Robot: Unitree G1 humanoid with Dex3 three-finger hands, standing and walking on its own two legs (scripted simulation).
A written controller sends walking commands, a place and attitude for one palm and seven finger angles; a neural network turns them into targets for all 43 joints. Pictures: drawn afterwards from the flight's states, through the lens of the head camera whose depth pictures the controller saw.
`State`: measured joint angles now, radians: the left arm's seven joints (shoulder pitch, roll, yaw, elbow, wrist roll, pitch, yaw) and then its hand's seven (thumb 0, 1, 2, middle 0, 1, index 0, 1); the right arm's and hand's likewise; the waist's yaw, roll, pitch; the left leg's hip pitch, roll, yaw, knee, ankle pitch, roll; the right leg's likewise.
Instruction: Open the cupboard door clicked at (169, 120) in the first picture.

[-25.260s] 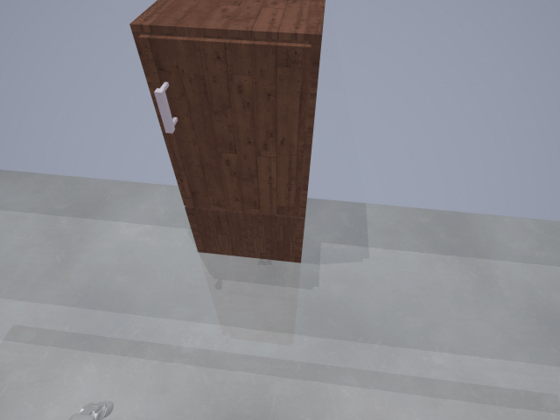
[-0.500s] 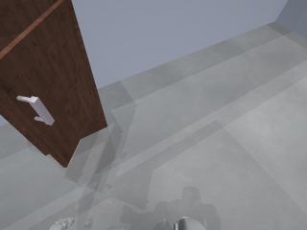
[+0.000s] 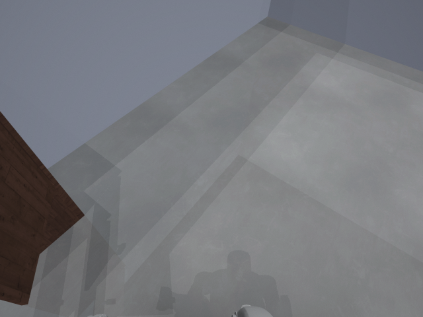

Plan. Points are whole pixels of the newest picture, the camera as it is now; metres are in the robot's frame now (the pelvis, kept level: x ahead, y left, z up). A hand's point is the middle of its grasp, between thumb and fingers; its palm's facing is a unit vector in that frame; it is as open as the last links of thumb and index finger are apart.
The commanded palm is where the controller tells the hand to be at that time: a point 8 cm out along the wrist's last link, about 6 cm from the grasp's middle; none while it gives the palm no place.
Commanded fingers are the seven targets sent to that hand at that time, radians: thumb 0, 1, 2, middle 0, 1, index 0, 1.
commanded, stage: walk to a spot facing it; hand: left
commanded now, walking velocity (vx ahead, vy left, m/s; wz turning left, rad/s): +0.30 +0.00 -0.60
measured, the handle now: out of the picture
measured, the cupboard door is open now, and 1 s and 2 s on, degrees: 46 46 46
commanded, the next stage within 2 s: turn to face it in 1.36 s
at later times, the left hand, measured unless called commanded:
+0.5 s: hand (172, 270) +0.24 +0.10 -0.16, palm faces -0.25 -0.95 -0.19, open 7.4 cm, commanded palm none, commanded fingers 0.00 0.90 0.90 -0.20 -0.30 -0.20 -0.30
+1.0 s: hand (230, 161) +0.55 -0.03 -0.15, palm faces -0.48 -0.85 -0.22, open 7.4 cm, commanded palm none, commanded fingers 0.00 0.90 0.90 -0.20 -0.30 -0.20 -0.30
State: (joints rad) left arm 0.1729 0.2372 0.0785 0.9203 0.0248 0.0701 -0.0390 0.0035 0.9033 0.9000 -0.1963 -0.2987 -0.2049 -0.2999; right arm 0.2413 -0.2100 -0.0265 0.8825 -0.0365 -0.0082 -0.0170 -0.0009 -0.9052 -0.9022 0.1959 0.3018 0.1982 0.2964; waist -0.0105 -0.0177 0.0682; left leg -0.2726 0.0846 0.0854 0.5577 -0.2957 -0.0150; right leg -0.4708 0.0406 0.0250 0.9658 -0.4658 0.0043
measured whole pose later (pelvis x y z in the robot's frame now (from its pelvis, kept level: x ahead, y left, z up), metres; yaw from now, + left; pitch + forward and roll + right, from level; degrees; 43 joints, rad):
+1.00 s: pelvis +0.36 -0.16 +0.00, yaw -27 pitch +1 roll +1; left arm 0.11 0.22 0.06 0.96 0.03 -0.01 -0.05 0.00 0.91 0.90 -0.19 -0.30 -0.20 -0.30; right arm 0.44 -0.20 -0.04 1.06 -0.04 -0.04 0.00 0.00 -0.92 -0.90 0.20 0.30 0.20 0.30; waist -0.05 0.01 0.06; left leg -0.05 0.11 0.22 0.42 -0.36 -0.07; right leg -0.44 -0.06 -0.10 0.62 -0.21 -0.02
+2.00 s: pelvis +0.66 -0.35 +0.01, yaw -9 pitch +2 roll +2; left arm 0.17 0.18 0.05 0.92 0.02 0.00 0.03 0.00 0.90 0.90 -0.20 -0.30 -0.20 -0.30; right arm 0.21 -0.22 -0.08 0.97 -0.02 0.06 0.02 0.00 -0.91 -0.90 0.19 0.30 0.20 0.30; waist -0.03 -0.02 0.05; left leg -0.52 0.03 0.07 1.05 -0.45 -0.06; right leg -0.23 -0.10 -0.16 0.51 -0.31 0.00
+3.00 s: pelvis +0.73 -0.39 +0.00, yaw +27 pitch +1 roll +0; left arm 0.16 0.26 0.07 0.89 0.02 0.07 0.01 0.00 0.90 0.90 -0.20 -0.30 -0.20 -0.30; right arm 0.12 -0.22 -0.05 0.88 -0.02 0.03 0.01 0.00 -0.90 -0.90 0.20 0.30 0.20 0.30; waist 0.01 -0.04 0.12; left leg -0.34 0.00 0.02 0.58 -0.25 0.02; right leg -0.48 -0.09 -0.03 1.11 -0.45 0.08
